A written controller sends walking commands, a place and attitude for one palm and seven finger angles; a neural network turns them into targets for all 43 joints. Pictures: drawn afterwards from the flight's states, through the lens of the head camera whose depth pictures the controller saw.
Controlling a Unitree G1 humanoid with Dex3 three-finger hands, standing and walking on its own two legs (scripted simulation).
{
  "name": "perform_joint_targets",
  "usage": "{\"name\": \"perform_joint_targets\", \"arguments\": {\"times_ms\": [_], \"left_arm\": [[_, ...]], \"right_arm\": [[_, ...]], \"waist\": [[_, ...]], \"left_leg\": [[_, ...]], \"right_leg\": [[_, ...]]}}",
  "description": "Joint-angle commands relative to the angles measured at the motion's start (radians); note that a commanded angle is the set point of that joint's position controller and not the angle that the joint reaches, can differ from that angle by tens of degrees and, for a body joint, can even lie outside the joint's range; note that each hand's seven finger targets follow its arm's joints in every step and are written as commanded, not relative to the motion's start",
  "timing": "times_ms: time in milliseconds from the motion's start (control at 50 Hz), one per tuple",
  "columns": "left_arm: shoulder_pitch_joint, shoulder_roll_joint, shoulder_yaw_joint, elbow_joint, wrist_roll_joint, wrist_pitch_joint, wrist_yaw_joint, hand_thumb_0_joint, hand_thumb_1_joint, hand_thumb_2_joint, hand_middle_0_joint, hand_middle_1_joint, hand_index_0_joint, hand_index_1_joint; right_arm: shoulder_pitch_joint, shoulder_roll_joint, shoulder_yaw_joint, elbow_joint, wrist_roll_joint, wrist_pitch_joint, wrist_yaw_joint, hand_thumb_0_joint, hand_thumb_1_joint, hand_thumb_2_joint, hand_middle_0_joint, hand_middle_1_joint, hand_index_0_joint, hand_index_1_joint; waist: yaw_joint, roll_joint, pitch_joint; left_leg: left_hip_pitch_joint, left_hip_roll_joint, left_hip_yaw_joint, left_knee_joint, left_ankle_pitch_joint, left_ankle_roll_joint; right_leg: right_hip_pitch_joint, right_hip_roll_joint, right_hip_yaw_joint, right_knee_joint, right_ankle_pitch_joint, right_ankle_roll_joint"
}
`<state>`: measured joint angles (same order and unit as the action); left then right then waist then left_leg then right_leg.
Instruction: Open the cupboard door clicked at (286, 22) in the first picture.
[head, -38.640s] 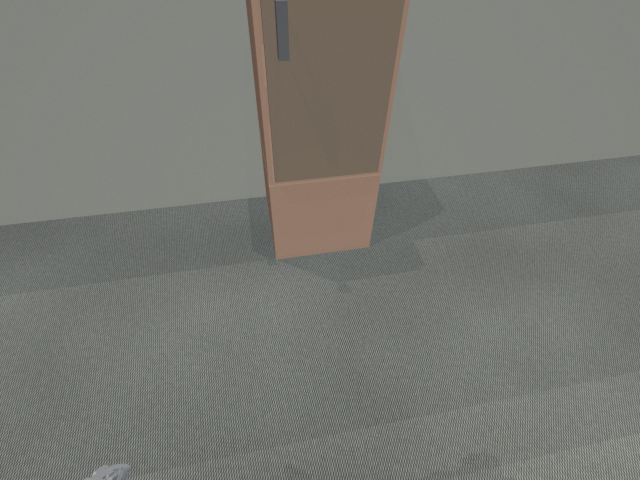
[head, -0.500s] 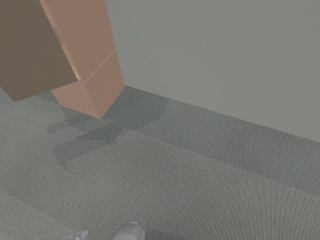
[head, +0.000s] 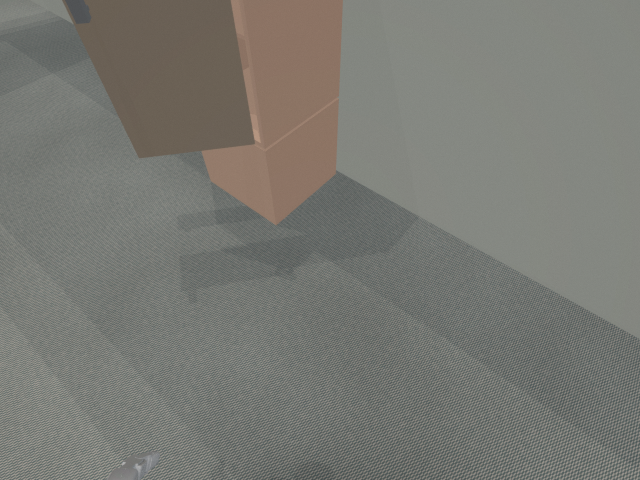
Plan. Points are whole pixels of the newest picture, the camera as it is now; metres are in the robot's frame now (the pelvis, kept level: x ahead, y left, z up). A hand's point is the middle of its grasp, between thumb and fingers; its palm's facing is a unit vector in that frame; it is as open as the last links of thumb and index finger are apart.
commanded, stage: turn to face it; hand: left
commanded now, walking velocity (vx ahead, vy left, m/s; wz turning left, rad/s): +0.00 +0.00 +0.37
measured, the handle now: out of the picture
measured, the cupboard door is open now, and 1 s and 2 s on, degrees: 50 50 50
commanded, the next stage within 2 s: take the last steps up to it in 0.24 s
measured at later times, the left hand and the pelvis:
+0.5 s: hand out of the picture +0.00 +0.22 -0.18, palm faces +0.23 -0.95 -0.19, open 7.4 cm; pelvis +0.02 +0.02 +0.00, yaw +11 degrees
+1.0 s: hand out of the picture +0.04 +0.22 -0.17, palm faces +0.35 -0.93 -0.12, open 7.4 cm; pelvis +0.13 +0.08 +0.01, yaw +17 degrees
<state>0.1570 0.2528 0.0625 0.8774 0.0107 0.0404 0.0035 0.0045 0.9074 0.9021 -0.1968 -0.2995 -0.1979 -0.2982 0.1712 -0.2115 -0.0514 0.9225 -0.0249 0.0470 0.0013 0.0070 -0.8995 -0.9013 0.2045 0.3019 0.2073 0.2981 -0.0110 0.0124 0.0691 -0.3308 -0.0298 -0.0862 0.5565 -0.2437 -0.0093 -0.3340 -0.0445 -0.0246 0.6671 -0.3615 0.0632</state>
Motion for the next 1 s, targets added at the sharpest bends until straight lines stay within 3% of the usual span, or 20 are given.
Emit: {"name": "perform_joint_targets", "arguments": {"times_ms": [0, 20, 100, 260, 300, 320, 340, 360, 400, 500, 560, 620, 640, 660, 680, 700, 740, 800, 920, 980], "left_arm": [[0.151, 0.221, 0.056, -0.035, 0.023, -0.044, 0.025, 0.0, 0.9, 0.9, -0.2, -0.3, -0.2, -0.3], [0.136, 0.217, 0.047, -0.045, 0.015, -0.045, 0.027, 0.0, 0.9, 0.9, -0.2, -0.3, -0.2, -0.3], [0.034, 0.108, 0.018, -0.057, 0.008, -0.051, 0.026, 0.0, 0.9, 0.9, -0.2, -0.3, -0.2, -0.3], [0.152, 0.152, 0.033, 0.028, 0.017, -0.057, 0.022, 0.0, 0.9, 0.9, -0.2, -0.3, -0.2, -0.3], [0.12, 0.133, 0.033, 0.031, 0.003, -0.052, 0.018, 0.0, 0.9, 0.9, -0.2, -0.3, -0.2, -0.3], [0.127, 0.089, 0.024, 0.019, -0.006, -0.048, 0.014, 0.0, 0.9, 0.9, -0.2, -0.3, -0.2, -0.3], [0.106, 0.042, 0.004, -0.002, -0.011, -0.044, 0.011, 0.0, 0.9, 0.9, -0.2, -0.3, -0.2, -0.3], [0.059, 0.04, 0.004, -0.017, -0.004, -0.032, 0.013, 0.0, 0.9, 0.9, -0.2, -0.3, -0.2, -0.3], [0.003, 0.039, 0.01, -0.007, 0.012, -0.025, 0.001, 0.0, 0.9, 0.9, -0.2, -0.3, -0.2, -0.3], [0.012, 0.01, 0.005, 0.023, 0.013, -0.043, -0.026, 0.0, 0.9, 0.9, -0.2, -0.3, -0.2, -0.3], [0.017, 0.002, 0.002, 0.028, 0.013, -0.049, -0.03, 0.0, 0.9, 0.9, -0.2, -0.3, -0.2, -0.3], [0.151, 0.011, 0.014, 0.074, 0.016, -0.06, -0.028, 0.0, 0.9, 0.9, -0.2, -0.3, -0.2, -0.3], [0.223, 0.057, 0.027, 0.094, 0.021, -0.07, -0.022, 0.0, 0.9, 0.9, -0.2, -0.3, -0.2, -0.3], [0.298, 0.146, 0.047, 0.111, 0.029, -0.078, -0.01, 0.0, 0.9, 0.9, -0.2, -0.3, -0.2, -0.3], [0.326, 0.188, 0.052, 0.108, 0.019, -0.077, 0.001, 0.0, 0.9, 0.9, -0.2, -0.3, -0.2, -0.3], [0.265, 0.171, 0.048, 0.091, 0.011, -0.074, 0.002, 0.0, 0.9, 0.9, -0.2, -0.3, -0.2, -0.3], [0.175, 0.098, 0.027, 0.081, 0.013, -0.091, 0.008, 0.0, 0.9, 0.9, -0.2, -0.3, -0.2, -0.3], [0.17, 0.049, 0.007, 0.095, 0.007, -0.117, 0.002, 0.0, 0.9, 0.9, -0.2, -0.3, -0.2, -0.3], [0.249, 0.101, 0.021, 0.169, 0.018, -0.12, -0.001, 0.0, 0.9, 0.9, -0.2, -0.3, -0.2, -0.3], [0.216, 0.093, 0.024, 0.18, 0.012, -0.105, -0.004, 0.0, 0.9, 0.9, -0.2, -0.3, -0.2, -0.3]], "right_arm": [[-0.06, -0.094, -0.042, -0.121, 0.016, -0.019, 0.001, 0.0, -0.9, -0.9, 0.2, 0.3, 0.2, 0.3], [-0.066, -0.134, -0.049, -0.116, 0.01, -0.014, 0.006, 0.0, -0.9, -0.9, 0.2, 0.3, 0.2, 0.3], [-0.037, -0.099, -0.044, -0.061, 0.008, 0.006, 0.018, 0.0, -0.9, -0.9, 0.2, 0.3, 0.2, 0.3], [-0.065, -0.043, -0.01, -0.04, 0.019, -0.02, 0.012, 0.0, -0.9, -0.9, 0.2, 0.3, 0.2, 0.3], [0.005, -0.075, -0.014, -0.014, 0.015, -0.032, 0.008, 0.0, -0.9, -0.9, 0.2, 0.3, 0.2, 0.3], [0.042, -0.149, -0.027, -0.005, 0.007, -0.046, 0.0, 0.0, -0.9, -0.9, 0.2, 0.3, 0.2, 0.3], [0.086, -0.214, -0.044, -0.001, 0.002, -0.046, -0.01, 0.0, -0.9, -0.9, 0.2, 0.3, 0.2, 0.3], [0.111, -0.237, -0.045, 0.01, -0.004, -0.035, -0.02, 0.0, -0.9, -0.9, 0.2, 0.3, 0.2, 0.3], [0.095, -0.192, -0.032, 0.01, -0.008, -0.046, -0.026, 0.0, -0.9, -0.9, 0.2, 0.3, 0.2, 0.3], [0.093, -0.157, -0.02, 0.022, -0.005, -0.073, -0.027, 0.0, -0.9, -0.9, 0.2, 0.3, 0.2, 0.3], [0.092, -0.153, -0.021, 0.03, -0.005, -0.072, -0.021, 0.0, -0.9, -0.9, 0.2, 0.3, 0.2, 0.3], [0.056, -0.138, -0.023, 0.032, 0.003, -0.066, -0.016, 0.0, -0.9, -0.9, 0.2, 0.3, 0.2, 0.3], [0.043, -0.104, -0.017, 0.026, 0.011, -0.071, -0.011, 0.0, -0.9, -0.9, 0.2, 0.3, 0.2, 0.3], [0.028, -0.046, -0.005, -0.003, 0.017, -0.072, -0.003, 0.0, -0.9, -0.9, 0.2, 0.3, 0.2, 0.3], [-0.032, -0.095, -0.014, -0.035, 0.002, -0.065, 0.006, 0.0, -0.9, -0.9, 0.2, 0.3, 0.2, 0.3], [-0.057, -0.104, -0.021, -0.046, -0.006, -0.061, 0.015, 0.0, -0.9, -0.9, 0.2, 0.3, 0.2, 0.3], [-0.012, -0.081, -0.029, -0.002, -0.004, -0.049, 0.024, 0.0, -0.9, -0.9, 0.2, 0.3, 0.2, 0.3], [0.019, -0.041, -0.02, 0.021, 0.0, -0.045, 0.037, 0.0, -0.9, -0.9, 0.2, 0.3, 0.2, 0.3], [-0.041, 0.005, -0.005, 0.001, 0.007, -0.075, 0.05, 0.0, -0.9, -0.9, 0.2, 0.3, 0.2, 0.3], [0.092, -0.036, -0.01, 0.044, 0.0, -0.094, 0.038, 0.0, -0.9, -0.9, 0.2, 0.3, 0.2, 0.3]], "waist": [[0.071, -0.343, -0.101], [0.067, -0.273, -0.094], [0.003, -0.245, -0.04], [0.044, -0.216, -0.116], [-0.003, -0.146, -0.129], [-0.017, 0.053, -0.18], [-0.033, 0.25, -0.193], [-0.056, 0.241, -0.181], [-0.048, 0.258, -0.101], [-0.016, 0.131, -0.062], [-0.005, 0.122, -0.041], [0.062, 0.034, -0.044], [0.103, -0.075, -0.049], [0.139, -0.324, -0.027], [0.151, -0.31, 0.016], [0.113, -0.183, 0.075], [0.047, -0.201, 0.088], [0.018, -0.169, 0.061], [0.06, -0.162, -0.025], [-0.01, -0.123, -0.053]], "left_leg": [[-0.286, -0.055, 0.066, 0.308, -0.302, -0.027], [-0.25, 0.002, 0.025, 0.503, -0.354, -0.016], [-0.238, 0.049, 0.064, 0.615, -0.194, -0.044], [-0.027, 0.015, 0.179, 0.072, -0.148, -0.037], [0.155, 0.036, 0.149, -0.137, 0.073, -0.016], [0.293, 0.191, -0.024, -0.183, 0.299, 0.042], [0.364, 0.369, -0.23, -0.183, 0.532, 0.162], [0.307, 0.405, -0.228, -0.202, 0.428, 0.238], [0.244, 0.332, -0.225, -0.249, 0.162, 0.226], [0.193, 0.267, -0.15, -0.296, 0.019, 0.196], [0.121, 0.246, -0.139, -0.306, -0.099, 0.191], [-0.05, 0.174, -0.078, -0.201, -0.237, 0.137], [-0.184, 0.09, -0.006, -0.062, -0.268, 0.093], [-0.371, -0.019, 0.121, 0.204, -0.317, 0.034], [-0.413, 0.017, 0.078, 0.433, -0.348, 0.022], [-0.425, 0.062, 0.041, 0.518, -0.254, 0.02], [-0.372, 0.105, 0.038, 0.57, -0.109, 0.003], [-0.293, 0.123, 0.098, 0.471, 0.03, -0.029], [-0.156, 0.082, 0.202, 0.093, -0.003, -0.024], [0.135, 0.031, 0.251, -0.081, 0.042, -0.003]], "right_leg": [[0.306, -0.394, 0.408, -0.429, 0.118, -0.167], [0.191, -0.441, 0.385, -0.424, 0.167, -0.224], [0.164, -0.27, 0.091, -0.349, 0.43, -0.172], [0.29, -0.277, 0.018, -0.21, 0.687, -0.159], [0.178, -0.239, -0.03, -0.114, 0.562, -0.09], [0.046, -0.16, -0.097, 0.018, 0.348, -0.029], [-0.112, -0.073, -0.102, 0.178, -0.181, 0.014], [-0.133, -0.055, -0.046, 0.308, -0.295, -0.002], [-0.229, -0.054, -0.011, 0.406, -0.215, -0.021], [-0.169, -0.047, -0.03, 0.268, -0.095, -0.032], [-0.05, -0.023, -0.067, 0.091, -0.081, -0.033], [0.243, 0.006, -0.091, -0.153, 0.042, -0.034], [0.392, -0.064, 0.01, -0.267, -0.032, -0.053], [0.479, -0.321, 0.354, -0.445, -0.256, -0.143], [0.366, -0.47, 0.556, -0.572, -0.404, -0.231], [0.271, -0.46, 0.506, -0.59, -0.407, -0.249], [0.175, -0.369, 0.367, -0.575, -0.307, -0.195], [0.166, -0.28, 0.085, -0.552, 0.058, -0.147], [0.284, -0.28, -0.018, -0.435, 0.296, -0.154], [0.153, -0.22, -0.081, -0.271, 0.264, -0.111]]}}
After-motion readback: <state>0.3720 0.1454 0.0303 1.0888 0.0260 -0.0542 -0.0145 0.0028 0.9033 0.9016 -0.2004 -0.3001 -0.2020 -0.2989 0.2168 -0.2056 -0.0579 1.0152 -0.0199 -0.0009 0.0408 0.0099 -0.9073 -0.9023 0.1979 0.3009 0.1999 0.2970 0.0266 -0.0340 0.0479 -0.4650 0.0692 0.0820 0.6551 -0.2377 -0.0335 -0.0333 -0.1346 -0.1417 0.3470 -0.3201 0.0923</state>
